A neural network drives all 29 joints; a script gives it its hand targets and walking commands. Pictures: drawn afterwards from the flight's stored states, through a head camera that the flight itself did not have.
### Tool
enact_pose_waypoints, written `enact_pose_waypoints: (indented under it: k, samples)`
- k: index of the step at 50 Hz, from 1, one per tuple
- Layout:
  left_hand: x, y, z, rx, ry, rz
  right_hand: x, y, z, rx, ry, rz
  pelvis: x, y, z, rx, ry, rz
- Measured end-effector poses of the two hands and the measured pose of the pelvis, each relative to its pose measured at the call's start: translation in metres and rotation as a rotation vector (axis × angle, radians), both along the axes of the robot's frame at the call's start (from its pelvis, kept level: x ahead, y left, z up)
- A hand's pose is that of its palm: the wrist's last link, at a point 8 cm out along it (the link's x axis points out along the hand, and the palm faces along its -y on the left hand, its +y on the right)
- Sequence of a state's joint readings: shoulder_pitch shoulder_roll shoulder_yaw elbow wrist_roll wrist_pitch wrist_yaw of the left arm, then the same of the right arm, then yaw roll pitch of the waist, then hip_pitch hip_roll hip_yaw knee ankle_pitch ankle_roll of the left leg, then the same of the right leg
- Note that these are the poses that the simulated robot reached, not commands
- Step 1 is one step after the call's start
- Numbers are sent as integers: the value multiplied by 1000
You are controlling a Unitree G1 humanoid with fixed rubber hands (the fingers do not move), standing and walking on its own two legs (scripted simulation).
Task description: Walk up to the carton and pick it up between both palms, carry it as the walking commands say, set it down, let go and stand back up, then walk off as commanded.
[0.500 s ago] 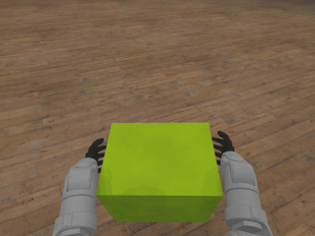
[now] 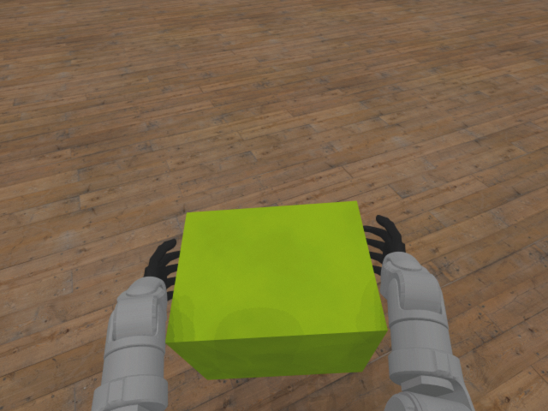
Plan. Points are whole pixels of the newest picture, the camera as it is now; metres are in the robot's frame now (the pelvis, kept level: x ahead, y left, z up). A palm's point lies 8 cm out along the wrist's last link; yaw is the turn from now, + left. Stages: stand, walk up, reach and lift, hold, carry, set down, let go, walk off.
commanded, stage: reach and lift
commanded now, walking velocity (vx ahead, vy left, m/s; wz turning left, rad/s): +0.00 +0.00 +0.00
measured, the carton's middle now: (277, 295) +0.30 -0.01 -0.03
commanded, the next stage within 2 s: hold in 0.36 s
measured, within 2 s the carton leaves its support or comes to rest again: neither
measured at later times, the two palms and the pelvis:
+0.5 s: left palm (159, 284) +0.29 +0.17 +0.04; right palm (396, 272) +0.29 -0.19 +0.05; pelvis +0.00 +0.00 +0.00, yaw +0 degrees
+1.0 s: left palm (159, 286) +0.29 +0.17 +0.04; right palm (397, 273) +0.29 -0.20 +0.05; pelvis +0.00 +0.00 +0.00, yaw +0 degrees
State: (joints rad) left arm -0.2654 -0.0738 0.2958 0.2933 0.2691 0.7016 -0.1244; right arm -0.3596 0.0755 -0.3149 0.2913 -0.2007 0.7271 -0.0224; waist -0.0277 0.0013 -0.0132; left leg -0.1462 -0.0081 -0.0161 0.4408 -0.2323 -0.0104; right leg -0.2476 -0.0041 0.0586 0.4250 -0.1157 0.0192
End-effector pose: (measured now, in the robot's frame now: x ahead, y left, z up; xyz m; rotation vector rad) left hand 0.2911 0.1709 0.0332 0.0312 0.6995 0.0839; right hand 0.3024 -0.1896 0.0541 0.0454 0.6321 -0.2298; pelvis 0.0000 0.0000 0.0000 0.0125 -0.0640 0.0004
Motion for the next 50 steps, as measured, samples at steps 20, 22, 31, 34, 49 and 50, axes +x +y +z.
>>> enact_pose_waypoints:
  k: [20,22,31,34,49,50]
  samples:
    - [5,-4,3,10,6,-21,-9,-5,-8,-4,6,-16,3,1,0,-1,5,0]
    - [3,-4,3,11,9,-20,-11,-5,-9,-1,9,-16,3,1,0,-1,4,0]
    - [-1,-5,4,11,7,-20,-15,-6,-8,0,7,-16,-1,0,0,0,-1,0]
    - [-2,-5,4,12,6,-20,-16,-6,-7,1,6,-16,-2,0,0,1,-2,0]
    - [-1,-5,3,15,7,-21,-15,-6,-8,3,6,-16,-2,0,0,1,-1,-1]
    - [-1,-5,3,15,7,-21,-15,-6,-8,3,6,-17,-2,0,0,1,-1,-1]
